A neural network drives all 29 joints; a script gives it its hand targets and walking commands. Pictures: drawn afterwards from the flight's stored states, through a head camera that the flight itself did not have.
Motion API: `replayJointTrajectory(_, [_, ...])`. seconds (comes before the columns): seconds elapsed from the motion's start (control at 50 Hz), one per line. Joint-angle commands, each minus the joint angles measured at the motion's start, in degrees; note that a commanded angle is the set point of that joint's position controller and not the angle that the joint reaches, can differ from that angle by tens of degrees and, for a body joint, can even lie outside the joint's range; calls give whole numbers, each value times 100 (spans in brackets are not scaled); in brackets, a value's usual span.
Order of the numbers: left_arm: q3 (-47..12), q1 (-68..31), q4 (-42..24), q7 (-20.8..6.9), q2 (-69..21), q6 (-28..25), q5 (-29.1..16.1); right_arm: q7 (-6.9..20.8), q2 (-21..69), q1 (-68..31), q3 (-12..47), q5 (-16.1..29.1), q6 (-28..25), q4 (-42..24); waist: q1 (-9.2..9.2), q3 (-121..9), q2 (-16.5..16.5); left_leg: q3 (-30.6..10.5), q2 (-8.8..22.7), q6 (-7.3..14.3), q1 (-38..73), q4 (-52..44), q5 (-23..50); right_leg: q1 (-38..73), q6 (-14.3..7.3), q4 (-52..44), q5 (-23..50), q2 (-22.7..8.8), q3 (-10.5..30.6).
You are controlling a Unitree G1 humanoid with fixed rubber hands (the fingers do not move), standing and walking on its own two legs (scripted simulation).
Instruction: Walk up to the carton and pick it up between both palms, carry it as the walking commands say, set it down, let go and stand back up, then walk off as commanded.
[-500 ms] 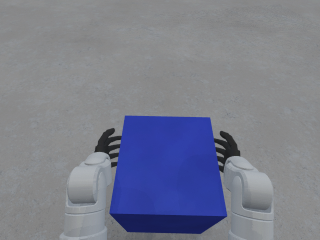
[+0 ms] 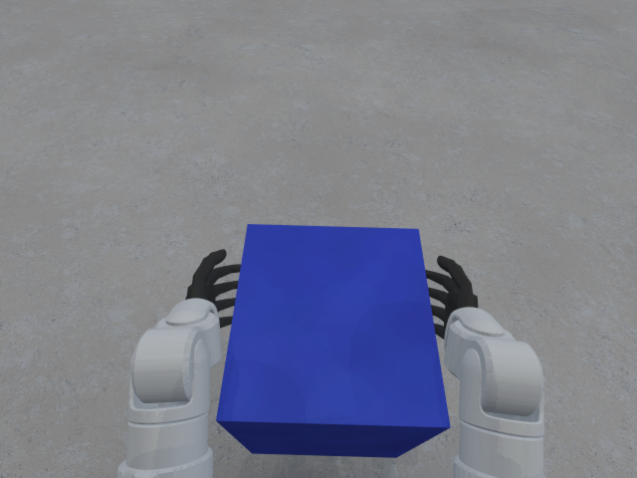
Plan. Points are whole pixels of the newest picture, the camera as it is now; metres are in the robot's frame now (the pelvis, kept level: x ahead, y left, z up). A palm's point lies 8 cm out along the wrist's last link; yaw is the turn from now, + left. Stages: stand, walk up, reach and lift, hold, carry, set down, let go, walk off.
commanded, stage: carry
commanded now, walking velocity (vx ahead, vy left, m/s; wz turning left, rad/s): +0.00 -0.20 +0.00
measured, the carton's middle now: (328, 350) +0.27 +0.00 +0.01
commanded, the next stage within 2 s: none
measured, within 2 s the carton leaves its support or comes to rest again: neither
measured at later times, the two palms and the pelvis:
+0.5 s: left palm (315, 334) +0.25 +0.02 +0.09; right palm (581, 362) +0.24 -0.27 +0.08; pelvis -0.03 -0.11 +0.01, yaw +0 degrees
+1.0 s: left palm (430, 378) +0.21 -0.10 +0.10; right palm out of the picture +0.19 -0.39 +0.09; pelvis -0.07 -0.22 +0.01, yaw -1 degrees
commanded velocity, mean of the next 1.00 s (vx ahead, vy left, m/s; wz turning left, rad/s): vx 0.00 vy -0.14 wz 0.00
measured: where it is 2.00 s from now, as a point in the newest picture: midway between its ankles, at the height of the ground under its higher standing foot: outside the picture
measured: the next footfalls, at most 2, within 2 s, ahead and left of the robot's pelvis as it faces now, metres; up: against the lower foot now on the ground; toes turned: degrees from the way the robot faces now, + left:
right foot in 0.32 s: +0.04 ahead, -0.21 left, +0.00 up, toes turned -8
left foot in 0.58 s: +0.01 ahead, -0.02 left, +0.00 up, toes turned +10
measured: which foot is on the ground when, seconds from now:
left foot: down 0.00-0.32, up 0.34-0.56, down 0.58-0.86, up 0.88-1.00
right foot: up 0.00-0.30, down 0.32-0.58, up 0.60-0.82, down 0.84-1.00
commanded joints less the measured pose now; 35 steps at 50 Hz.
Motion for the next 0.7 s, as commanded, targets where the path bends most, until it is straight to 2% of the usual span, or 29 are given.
replayJointTrajectory(0.0, [-4286,-2586,-565,-1499,-5379,-17,-2463,1520,5376,-2261,3824,2266,23,-236,24,-1530,1928,-3160,2901,1168,2022,-1620,3321,-1099,444,1621,-1726,-220,904])
replayJointTrajectory(0.02, [-4257,-2788,-516,-1494,-5428,-42,-2464,1536,5550,-2387,3849,2344,37,-272,23,-1477,1254,-2543,2506,1170,1878,-1440,3344,-1001,461,2228,-1544,-293,1318])
replayJointTrajectory(0.04, [-4299,-2890,-535,-1498,-5498,-60,-2543,1543,5605,-2412,3868,2359,25,-307,24,-1396,906,-2066,2208,1003,1766,-1343,3137,-1017,518,2507,-1372,-264,1368])
replayJointTrajectory(0.06, [-4376,-2959,-655,-1510,-5555,-73,-2620,1536,5622,-2509,3908,2388,12,-470,52,-1270,869,-1639,1981,796,1730,-1294,3094,-1068,581,2492,-1204,-332,1347])
replayJointTrajectory(0.1, [-4425,-2965,-798,-1496,-5558,-56,-2715,1509,5554,-2452,3833,2376,26,-503,32,-1294,1129,-1089,1635,575,1743,-1126,3428,-882,716,2131,-1021,-248,1050])
replayJointTrajectory(0.18, [-4295,-2618,-615,-1447,-5426,12,-2635,1460,5270,-1978,3674,2195,80,-330,-68,-1505,1514,-953,1602,524,1879,-857,4313,-359,760,1130,-1227,-81,683])
replayJointTrajectory(0.22, [-4240,-2518,-480,-1452,-5416,32,-2608,1449,5211,-1887,3646,2111,97,-271,-94,-1538,1754,-906,1578,455,1834,-756,4331,-35,724,486,-1180,35,509])
replayJointTrajectory(0.24, [-4218,-2477,-417,-1460,-5428,34,-2595,1444,5203,-1894,3651,2087,98,-255,-62,-1550,1756,-848,1533,373,1795,-635,4183,175,696,-45,-899,78,430])
replayJointTrajectory(0.26, [-4196,-2447,-368,-1470,-5438,28,-2581,1438,5197,-1925,3657,2072,96,-236,6,-1549,1604,-724,1427,206,1653,-464,3832,539,668,-891,-221,96,372])
replayJointTrajectory(0.28, [-4166,-2419,-322,-1484,-5404,25,-2568,1429,5205,-1935,3675,2048,90,-224,30,-1639,1250,-622,1249,23,1293,-154,3212,1179,611,-1533,142,-39,534])
replayJointTrajectory(0.3, [-4134,-2379,-300,-1506,-5346,27,-2552,1413,5187,-1916,3699,2025,84,-207,37,-1792,523,-523,1037,-168,614,342,1937,1973,524,-1670,1051,-643,1145])
replayJointTrajectory(0.32, [-4029,-2254,-213,-1530,-5189,-10,-2376,1429,5214,-2116,3834,2140,89,-326,62,-1751,-1337,57,228,-506,-756,913,-708,2342,-96,-1591,3027,-1852,2547])
replayJointTrajectory(0.34, [-4039,-2484,-328,-1531,-5376,-53,-2494,1439,5306,-2512,3966,2262,73,-443,77,-1742,-1829,-228,209,-403,-911,1784,-2145,2384,-517,-1200,3781,-1713,2293])
replayJointTrajectory(0.36, [-4021,-2537,-329,-1532,-5456,-80,-2511,1448,5431,-2599,4050,2355,50,-446,76,-1789,-1510,-346,107,-322,-1179,2251,-2284,2551,-658,-1068,4008,-1674,2118])
replayJointTrajectory(0.38, [-3984,-2484,-357,-1526,-5494,-128,-2477,1462,5549,-2715,4154,2460,21,-520,52,-1747,-1156,-438,107,-268,-1303,2561,-2057,2536,-590,-1009,3849,-1563,1881])
replayJointTrajectory(0.4, [-3926,-2418,-379,-1511,-5518,-169,-2419,1475,5602,-2794,4237,2559,1,-605,52,-1715,-1039,-485,132,-226,-1403,2577,-1742,2532,-507,-966,3607,-1433,1719])
replayJointTrajectory(0.44, [-3846,-2341,-470,-1469,-5526,-208,-2325,1488,5592,-2880,4302,2703,-23,-775,58,-1790,-904,-364,64,-197,-1195,2101,-1307,2422,-498,-910,3321,-1290,1409])
replayJointTrajectory(0.5, [-3795,-2158,-423,-1402,-5394,-181,-2200,1499,5422,-2588,4210,2667,29,-648,12,-1831,-837,-148,-84,-4,-296,724,-669,1898,-528,-892,2329,-1225,1337])
replayJointTrajectory(0.52, [-3809,-2129,-398,-1387,-5325,-158,-2167,1511,5377,-2457,4162,2614,50,-551,-40,-1810,-756,-24,-93,33,174,-49,-143,1655,-483,-798,1988,-1155,1291])
replayJointTrajectory(0.54, [-3843,-2065,-354,-1373,-5250,-131,-2138,1530,5320,-2346,4109,2552,71,-444,-81,-1797,-614,-45,60,11,838,-1003,594,1277,-341,-614,1571,-1069,1235])
replayJointTrajectory(0.56, [-3889,-2028,-274,-1364,-5190,-101,-2099,1554,5234,-2213,4017,2471,93,-297,-91,-1751,-89,-827,718,53,1690,-1599,753,531,-66,-99,965,-875,1199])
replayJointTrajectory(0.58, [-3979,-2050,-278,-1367,-5191,-69,-2110,1573,5134,-2045,3888,2391,81,-128,-50,-1628,1429,-2927,2621,613,2419,-1736,2526,-829,355,808,-763,-300,852])
replayJointTrajectory(0.6, [-4140,-2315,-486,-1399,-5289,-62,-2200,1595,5297,-2190,3930,2391,34,-245,-32,-1518,1954,-3096,2823,1256,1982,-1627,3103,-931,379,1816,-1919,-174,1144])
replayJointTrajectory(0.62, [-4144,-2558,-464,-1414,-5337,-72,-2251,1608,5499,-2281,3943,2438,44,-227,-30,-1418,1417,-2702,2536,1308,1731,-1590,2807,-887,410,2348,-1679,-229,1441])
replayJointTrajectory(0.64, [-4244,-2707,-500,-1438,-5441,-85,-2388,1609,5557,-2337,3937,2440,37,-275,1,-1268,1051,-2174,2236,1104,1473,-1579,2288,-845,476,2525,-1435,-261,1473])
replayJointTrajectory(0.66, [-4356,-2859,-635,-1465,-5519,-95,-2524,1596,5582,-2453,3954,2448,26,-403,37,-1112,1020,-1651,1970,851,1292,-1593,1981,-789,541,2342,-1229,-343,1403])
replayJointTrajectory(0.68, [-4430,-2973,-773,-1480,-5559,-88,-2649,1571,5588,-2505,3934,2438,24,-478,36,-1057,1152,-1230,1718,677,1172,-1566,1894,-621,612,1999,-1051,-340,1225])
